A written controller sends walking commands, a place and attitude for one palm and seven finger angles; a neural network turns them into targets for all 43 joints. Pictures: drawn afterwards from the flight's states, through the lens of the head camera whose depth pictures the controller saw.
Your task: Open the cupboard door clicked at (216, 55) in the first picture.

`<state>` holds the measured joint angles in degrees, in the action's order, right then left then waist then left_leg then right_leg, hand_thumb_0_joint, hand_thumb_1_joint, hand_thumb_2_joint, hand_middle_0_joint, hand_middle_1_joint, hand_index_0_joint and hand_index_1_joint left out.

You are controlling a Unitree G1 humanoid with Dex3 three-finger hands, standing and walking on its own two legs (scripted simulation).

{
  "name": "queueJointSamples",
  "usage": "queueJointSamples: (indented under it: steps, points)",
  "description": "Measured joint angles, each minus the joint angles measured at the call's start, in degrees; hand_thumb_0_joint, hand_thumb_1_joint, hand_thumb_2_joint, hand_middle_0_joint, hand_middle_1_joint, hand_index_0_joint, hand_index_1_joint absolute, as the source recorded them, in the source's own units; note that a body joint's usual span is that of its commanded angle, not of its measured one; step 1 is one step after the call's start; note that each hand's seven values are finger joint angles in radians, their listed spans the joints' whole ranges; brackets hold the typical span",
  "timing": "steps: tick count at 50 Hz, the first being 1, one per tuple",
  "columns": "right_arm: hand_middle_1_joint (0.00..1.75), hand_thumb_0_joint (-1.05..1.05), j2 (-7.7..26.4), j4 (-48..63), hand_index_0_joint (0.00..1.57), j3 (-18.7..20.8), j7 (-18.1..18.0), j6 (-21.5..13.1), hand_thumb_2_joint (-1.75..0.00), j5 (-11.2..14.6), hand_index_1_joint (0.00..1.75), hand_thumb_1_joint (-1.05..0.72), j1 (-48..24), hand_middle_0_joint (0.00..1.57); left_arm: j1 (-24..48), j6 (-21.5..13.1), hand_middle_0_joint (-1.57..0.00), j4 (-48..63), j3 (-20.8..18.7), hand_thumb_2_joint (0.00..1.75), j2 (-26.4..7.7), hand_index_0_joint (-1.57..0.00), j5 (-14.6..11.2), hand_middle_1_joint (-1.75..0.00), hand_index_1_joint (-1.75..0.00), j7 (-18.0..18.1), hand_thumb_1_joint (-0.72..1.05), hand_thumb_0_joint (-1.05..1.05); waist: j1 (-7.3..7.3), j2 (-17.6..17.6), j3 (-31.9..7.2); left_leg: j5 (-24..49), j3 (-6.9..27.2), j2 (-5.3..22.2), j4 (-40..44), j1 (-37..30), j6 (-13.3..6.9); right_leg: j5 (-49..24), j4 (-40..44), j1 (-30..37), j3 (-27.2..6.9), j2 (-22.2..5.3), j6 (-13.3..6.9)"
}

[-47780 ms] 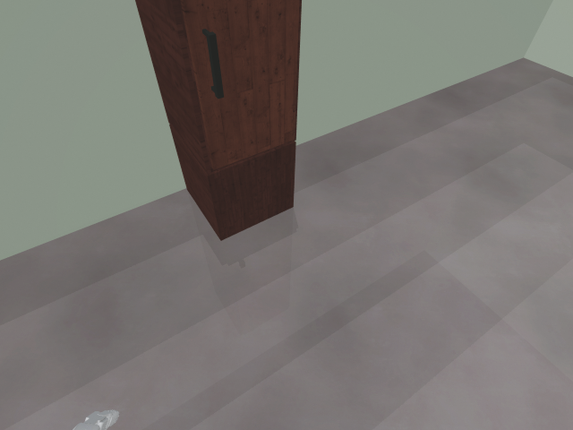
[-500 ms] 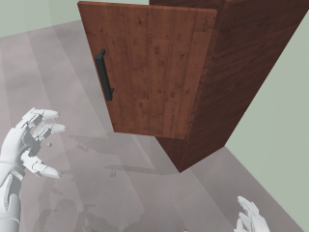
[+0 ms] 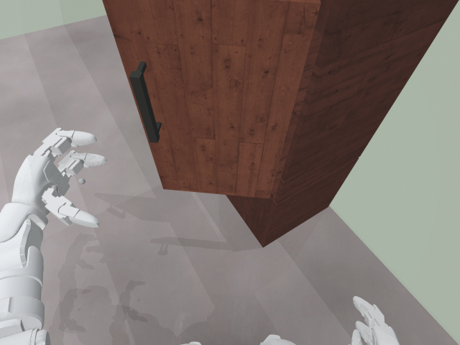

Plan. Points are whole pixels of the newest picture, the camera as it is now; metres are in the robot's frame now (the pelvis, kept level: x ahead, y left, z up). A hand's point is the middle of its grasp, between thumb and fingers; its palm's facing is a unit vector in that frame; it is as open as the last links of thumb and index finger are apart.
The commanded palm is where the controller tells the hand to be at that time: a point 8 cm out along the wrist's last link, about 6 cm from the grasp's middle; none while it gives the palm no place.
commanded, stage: move the hooked fingers beside the handle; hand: left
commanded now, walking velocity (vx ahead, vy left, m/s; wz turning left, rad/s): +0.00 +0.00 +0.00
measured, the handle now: (148, 105) +0.56 +0.20 +0.07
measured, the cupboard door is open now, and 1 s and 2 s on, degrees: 53 53 53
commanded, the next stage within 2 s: none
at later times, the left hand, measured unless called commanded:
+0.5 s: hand (96, 149) +0.43 +0.27 +0.08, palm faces -0.06 -1.00 +0.00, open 14.0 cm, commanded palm +0.41 +0.32 +0.08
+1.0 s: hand (111, 120) +0.50 +0.26 +0.08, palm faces -0.07 -1.00 +0.00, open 14.0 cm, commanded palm +0.49 +0.31 +0.07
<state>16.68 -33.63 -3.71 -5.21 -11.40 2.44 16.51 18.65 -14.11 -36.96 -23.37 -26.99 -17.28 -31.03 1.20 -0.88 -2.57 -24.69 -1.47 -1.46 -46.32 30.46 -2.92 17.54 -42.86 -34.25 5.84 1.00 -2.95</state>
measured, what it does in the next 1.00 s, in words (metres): stands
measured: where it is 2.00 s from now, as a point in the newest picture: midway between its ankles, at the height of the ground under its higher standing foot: outside the picture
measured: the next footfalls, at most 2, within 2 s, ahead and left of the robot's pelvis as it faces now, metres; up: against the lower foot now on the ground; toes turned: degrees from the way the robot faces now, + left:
none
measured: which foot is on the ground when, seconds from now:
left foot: down 0.00-1.00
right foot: down 0.00-1.00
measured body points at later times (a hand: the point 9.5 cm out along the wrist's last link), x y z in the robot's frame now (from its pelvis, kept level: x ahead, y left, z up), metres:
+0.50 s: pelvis +0.01 +0.00 -0.01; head +0.09 +0.02 +0.43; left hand +0.42 +0.32 +0.08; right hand +0.08 -0.27 -0.11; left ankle -0.02 +0.08 -0.71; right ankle +0.04 -0.09 -0.71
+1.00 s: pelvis +0.01 +0.01 -0.02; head +0.14 +0.03 +0.42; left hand +0.50 +0.31 +0.08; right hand +0.02 -0.26 -0.12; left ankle -0.02 +0.08 -0.71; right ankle +0.04 -0.09 -0.71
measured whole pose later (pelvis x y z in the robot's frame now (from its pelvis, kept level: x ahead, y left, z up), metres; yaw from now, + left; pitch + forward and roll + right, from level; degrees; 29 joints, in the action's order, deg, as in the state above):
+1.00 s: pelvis +0.01 +0.01 -0.02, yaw -2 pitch +19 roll -3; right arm 17.3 -34.7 -3.2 -2.7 1.6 0.8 23.3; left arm 49.0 -19.2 -67.9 -27.8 -39.0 -9.0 -29.8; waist 8.5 -0.5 -4.3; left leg -27.5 -2.4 -0.3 -52.0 43.8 -4.0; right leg 18.4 -46.1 -47.1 5.0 2.1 -1.9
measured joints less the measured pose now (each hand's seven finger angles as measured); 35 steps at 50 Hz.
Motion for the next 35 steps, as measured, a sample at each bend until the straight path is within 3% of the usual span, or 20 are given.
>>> queueJointSamples:
  steps: [8,17,25,35]
  points:
    - [0.3,0.01,0.7,0.3,0.2,0.5,1.0,2.3,-0.9,0.0,0.3,-0.9,2.5,0.2,2.8,0.5,-0.3,-6.1,-2.3,0.3,-2.2,-0.3,0.5,-1.2,-1.2,-0.2,-0.49,-0.01,1.16,0.0,-0.7,-0.3,-0.9,0.3,0.1,1.3,-0.1,0.2,-0.3,-1.9,-0.9,0.4,0.0]
    - [0.3,0.01,0.9,-1.3,0.2,1.0,0.8,4.2,-0.9,-0.2,0.3,-0.9,3.7,0.2,9.3,-3.4,-0.3,-12.0,-3.0,0.3,-4.0,-0.3,1.7,-1.2,-1.2,-0.9,-0.49,-0.02,1.71,0.7,-0.5,-0.8,-0.3,0.6,-1.5,4.2,0.0,0.3,-1.0,-4.2,-0.3,0.6,-0.1]
    - [0.3,0.01,1.0,-0.7,0.2,0.6,1.1,6.1,-0.9,-0.2,0.3,-0.9,3.5,0.2,17.0,-2.4,-0.3,-21.3,-3.2,0.3,-7.2,-0.3,3.9,-1.2,-1.2,-1.6,-0.5,-0.02,3.67,0.9,-1.1,-1.1,-0.7,0.7,-2.4,6.7,-0.3,0.2,-1.6,-6.7,-0.6,0.7,0.2]
    - [0.3,0.01,0.7,-0.3,0.2,0.6,2.0,9.2,-0.9,-0.7,0.3,-0.9,5.4,0.2,21.7,-5.1,-0.3,-25.0,-4.7,0.3,-9.2,-0.3,5.1,-1.2,-1.2,-1.0,-0.49,-0.02,4.73,0.8,-1.5,-1.9,-1.2,1.0,-3.8,9.4,-0.6,0.5,-2.4,-9.4,-1.1,1.0,0.6]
